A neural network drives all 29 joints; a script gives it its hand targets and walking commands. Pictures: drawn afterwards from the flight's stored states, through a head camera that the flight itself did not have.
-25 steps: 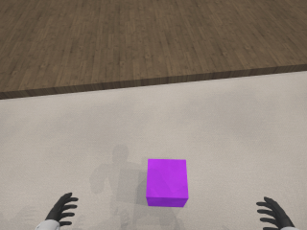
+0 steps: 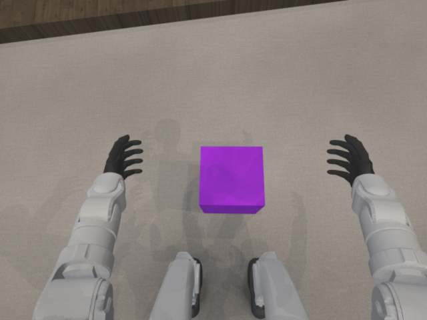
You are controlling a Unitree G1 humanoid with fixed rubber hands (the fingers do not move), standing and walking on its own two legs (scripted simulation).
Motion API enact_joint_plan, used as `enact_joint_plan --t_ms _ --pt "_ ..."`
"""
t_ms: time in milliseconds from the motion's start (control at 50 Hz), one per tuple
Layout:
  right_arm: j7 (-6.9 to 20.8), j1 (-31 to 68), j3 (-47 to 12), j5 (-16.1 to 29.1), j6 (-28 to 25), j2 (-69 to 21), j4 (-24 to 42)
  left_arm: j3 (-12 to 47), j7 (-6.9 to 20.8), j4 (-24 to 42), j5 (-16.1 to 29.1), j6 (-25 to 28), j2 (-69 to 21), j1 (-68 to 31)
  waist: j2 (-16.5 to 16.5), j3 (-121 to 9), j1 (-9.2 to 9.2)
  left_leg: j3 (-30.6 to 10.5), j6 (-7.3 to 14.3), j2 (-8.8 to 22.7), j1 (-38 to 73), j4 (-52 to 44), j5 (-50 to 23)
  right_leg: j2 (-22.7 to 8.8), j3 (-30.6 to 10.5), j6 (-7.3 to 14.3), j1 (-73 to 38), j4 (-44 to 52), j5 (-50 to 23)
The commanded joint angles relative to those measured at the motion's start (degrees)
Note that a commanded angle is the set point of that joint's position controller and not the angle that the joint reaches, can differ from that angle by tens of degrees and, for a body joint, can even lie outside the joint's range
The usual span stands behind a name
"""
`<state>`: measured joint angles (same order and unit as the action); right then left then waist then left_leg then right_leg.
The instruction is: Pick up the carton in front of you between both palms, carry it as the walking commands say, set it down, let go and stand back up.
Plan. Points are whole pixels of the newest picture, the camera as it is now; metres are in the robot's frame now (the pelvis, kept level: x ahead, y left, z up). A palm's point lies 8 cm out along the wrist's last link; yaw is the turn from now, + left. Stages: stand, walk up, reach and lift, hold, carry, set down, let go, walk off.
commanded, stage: reach and lift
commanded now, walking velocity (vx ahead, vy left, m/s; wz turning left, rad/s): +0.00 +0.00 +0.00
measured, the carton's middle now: (230, 183) +0.48 -0.02 -0.56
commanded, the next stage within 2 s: none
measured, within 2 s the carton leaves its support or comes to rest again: neither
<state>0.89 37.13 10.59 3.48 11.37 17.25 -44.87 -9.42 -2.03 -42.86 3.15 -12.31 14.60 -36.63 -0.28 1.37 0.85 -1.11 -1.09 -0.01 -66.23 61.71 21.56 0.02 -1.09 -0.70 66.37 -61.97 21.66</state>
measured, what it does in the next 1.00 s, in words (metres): lowers itself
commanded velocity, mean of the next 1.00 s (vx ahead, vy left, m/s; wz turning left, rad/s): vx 0.00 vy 0.00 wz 0.00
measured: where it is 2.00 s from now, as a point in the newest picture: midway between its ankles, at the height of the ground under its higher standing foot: (225, 298)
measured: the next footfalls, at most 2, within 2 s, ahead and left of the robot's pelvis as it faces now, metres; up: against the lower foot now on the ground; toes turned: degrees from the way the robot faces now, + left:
none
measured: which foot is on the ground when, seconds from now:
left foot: down 0.00-1.00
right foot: down 0.00-1.00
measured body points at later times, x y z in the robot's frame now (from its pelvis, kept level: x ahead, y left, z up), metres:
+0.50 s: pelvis -0.01 +0.00 -0.06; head +0.31 -0.01 +0.26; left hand +0.51 +0.17 -0.19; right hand +0.50 -0.21 -0.19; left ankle +0.06 +0.13 -0.65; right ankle +0.06 -0.12 -0.65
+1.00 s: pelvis -0.05 +0.00 -0.26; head +0.31 -0.01 +0.01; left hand +0.49 +0.17 -0.43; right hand +0.49 -0.21 -0.43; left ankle +0.06 +0.13 -0.65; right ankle +0.06 -0.13 -0.65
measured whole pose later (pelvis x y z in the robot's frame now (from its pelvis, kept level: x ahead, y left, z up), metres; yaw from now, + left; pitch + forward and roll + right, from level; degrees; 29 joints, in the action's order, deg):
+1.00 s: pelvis -0.05 +0.00 -0.26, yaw +0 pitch +45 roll +1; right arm -4.3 73.9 9.5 10.0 4.6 20.9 -58.3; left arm -8.1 -7.7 -55.9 9.5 -5.6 17.6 -73.4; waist -0.5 8.2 1.1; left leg -2.5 -3.1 -3.1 -128.7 114.2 30.5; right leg 2.5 -3.0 -2.7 129.2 -114.4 30.1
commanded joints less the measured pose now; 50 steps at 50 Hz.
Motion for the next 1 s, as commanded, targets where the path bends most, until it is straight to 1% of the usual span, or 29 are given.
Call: enact_joint_plan --t_ms 0,100,140,180,220,260,300,380,460,520,560,660,720,760,800,820,840,860,900,980 --pt "-0.31 19.97 2.39 0.35 -0.73 8.59 3.02 -2.52 -0.99 3.31 0.29 0.54 7.03 -19.85 -0.15 -42.61 0.39 2.02 -1.68 -2.77 15.67 -4.52 -10.26 2.49 2.11 -1.55 -14.51 5.19 -11.97" --pt "-0.49 34.38 3.75 0.08 -0.44 8.82 -2.41 -4.29 -1.72 -2.02 0.07 0.19 6.84 -34.14 0.31 -47.46 0.20 3.19 -1.78 -2.94 9.64 -3.35 -2.87 2.77 3.02 -1.79 -9.22 4.07 -3.88" --pt "-0.50 39.14 4.66 -0.62 -0.68 8.62 -4.28 -5.18 -1.90 -3.96 -0.36 0.38 6.64 -38.79 0.48 -48.73 0.08 3.56 -1.79 -3.11 7.50 -2.64 -1.55 2.96 3.37 -1.74 -7.01 3.45 -2.19" --pt "-0.59 42.17 5.82 -1.89 -0.98 8.35 -5.51 -6.23 -2.07 -5.26 -1.30 0.72 6.48 -41.69 0.65 -51.72 0.05 3.83 -1.86 -3.42 6.56 -2.19 -1.78 3.12 3.58 -1.81 -6.35 3.01 -2.54" --pt "-0.75 43.30 7.15 -3.32 -1.49 8.09 -5.72 -7.48 -2.13 -5.51 -2.56 1.36 6.40 -42.71 1.05 -55.98 0.24 3.95 -1.88 -3.90 6.84 -2.12 -3.83 3.34 3.65 -1.95 -7.39 2.89 -5.09" --pt "-0.88 43.01 8.36 -4.72 -2.26 7.64 -5.05 -8.66 -1.94 -5.02 -3.87 2.30 6.19 -42.36 1.27 -59.85 0.56 3.89 -1.81 -4.34 7.48 -2.03 -7.40 3.57 3.46 -2.08 -8.79 2.57 -9.30" --pt "-0.78 42.13 9.38 -5.88 -3.50 6.51 -4.45 -9.60 -1.57 -4.52 -5.09 3.66 5.09 -41.50 1.16 -60.78 0.71 3.66 -1.69 -4.54 6.33 -1.46 -10.70 3.73 3.15 -2.02 -8.18 1.87 -13.17" --pt "-0.60 40.04 11.05 -7.51 -6.40 3.10 -4.06 -11.03 -0.97 -3.98 -6.93 6.63 2.39 -39.25 0.96 -59.03 0.49 3.34 -1.52 -4.55 -0.36 1.93 -16.23 3.71 2.40 -1.89 -3.20 -1.45 -19.65" --pt "-0.99 35.85 11.57 -7.98 -8.42 0.76 -5.38 -11.75 -0.99 -5.43 -7.74 8.80 0.74 -35.25 0.96 -57.47 0.34 3.21 -1.56 -4.55 -9.78 8.70 -20.02 3.55 1.69 -2.03 3.75 -8.23 -24.28" --pt "-1.53 33.27 11.23 -7.37 -9.53 0.48 -6.04 -10.95 -1.40 -6.22 -7.07 10.03 0.45 -33.19 0.83 -57.24 0.55 2.93 -1.79 -4.50 -15.84 14.71 -21.76 3.45 1.49 -2.28 9.90 -14.22 -26.01" --pt "-2.01 32.66 10.32 -6.14 -10.16 1.29 -5.51 -9.60 -1.89 -5.76 -5.85 10.65 1.02 -33.04 0.42 -59.20 0.70 2.79 -2.02 -4.40 -17.66 18.92 -23.13 3.39 1.63 -2.35 12.84 -18.20 -27.03" --pt "-3.47 34.39 5.71 -0.59 -10.80 5.38 -1.54 -4.08 -3.56 -2.13 -0.20 10.94 3.71 -34.78 -0.30 -69.01 0.89 3.00 -2.55 -4.27 -17.32 29.08 -25.84 3.38 2.70 -2.51 15.96 -28.25 -28.40" --pt "-4.18 37.08 2.96 2.62 -10.18 7.37 0.45 -1.24 -4.47 0.42 2.77 10.18 5.30 -37.55 -0.48 -72.78 0.99 3.59 -2.70 -4.25 -17.52 34.17 -23.68 3.35 3.43 -2.62 17.08 -33.30 -25.81" --pt "-4.54 39.56 1.71 4.27 -9.45 8.79 1.86 -0.22 -5.01 2.14 4.22 9.41 6.50 -40.21 -0.54 -74.63 0.96 4.06 -2.72 -4.21 -17.18 36.79 -20.74 3.27 4.00 -2.64 17.64 -35.77 -22.69" --pt "-4.83 41.99 0.89 5.52 -8.55 9.84 1.56 0.33 -5.55 2.06 5.23 8.50 7.56 -42.81 -0.47 -73.94 0.94 4.51 -2.68 -4.05 -18.27 38.78 -16.36 3.02 4.44 -2.58 18.86 -37.61 -18.37" --pt "-4.97 43.46 0.17 6.37 -8.25 9.82 0.50 0.10 -5.78 0.26 5.64 8.16 8.36 -44.59 -0.07 -71.54 0.71 4.57 -2.40 -3.70 -18.66 39.21 -11.97 2.74 4.64 -2.54 22.24 -37.41 -12.12" --pt "-4.99 44.89 -0.03 6.27 -7.89 10.16 -1.68 0.19 -5.82 -1.08 5.90 7.75 7.70 -44.95 -0.47 -67.76 0.48 4.90 -2.61 -3.55 -22.24 39.82 -9.38 2.39 4.30 -2.50 22.56 -38.41 -11.03" --pt "-5.03 45.76 0.21 6.22 -7.60 10.16 -2.62 0.25 -5.83 -1.94 6.02 7.59 8.07 -45.75 0.00 -66.30 0.78 4.92 -2.53 -3.40 -23.68 40.70 -7.73 2.31 4.28 -2.63 22.89 -39.68 -10.25" --pt "-5.17 47.57 0.03 6.54 -7.46 10.52 -5.30 0.74 -5.88 -4.35 6.32 7.45 8.55 -47.97 -0.10 -63.59 1.24 4.93 -2.41 -3.02 -25.01 42.46 -4.90 2.00 4.40 -2.56 25.26 -41.42 -7.28" --pt "-5.34 52.30 -0.79 6.67 -8.01 11.20 -11.28 0.81 -5.59 -10.77 6.56 7.93 9.25 -52.46 0.02 -54.94 0.90 4.31 -2.03 -2.32 -29.16 45.34 0.30 1.03 3.86 -2.35 30.79 -44.22 -1.07"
